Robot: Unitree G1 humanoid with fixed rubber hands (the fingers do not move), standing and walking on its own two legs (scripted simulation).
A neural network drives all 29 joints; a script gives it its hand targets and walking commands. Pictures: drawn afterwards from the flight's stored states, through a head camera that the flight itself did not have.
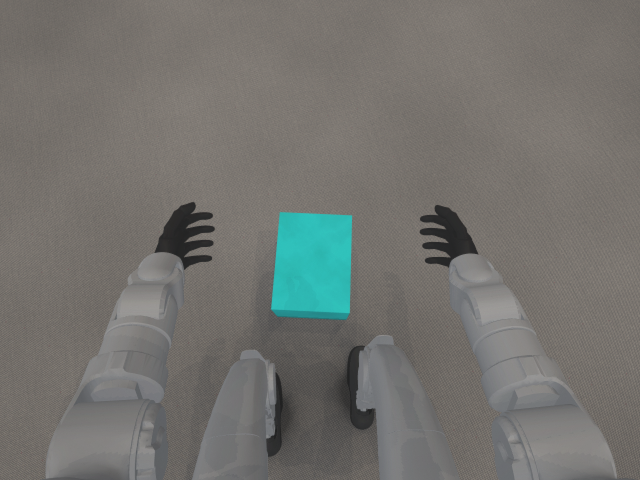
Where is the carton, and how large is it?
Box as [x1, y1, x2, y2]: [271, 212, 351, 319]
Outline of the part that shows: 280,212 271,309 277,316 345,319 349,313 351,215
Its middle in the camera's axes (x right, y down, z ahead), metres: -0.02 +0.09 +1.06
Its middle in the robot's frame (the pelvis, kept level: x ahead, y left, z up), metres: +0.48 +0.02 -0.61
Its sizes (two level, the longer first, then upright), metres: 0.259 0.194 0.149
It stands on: the floor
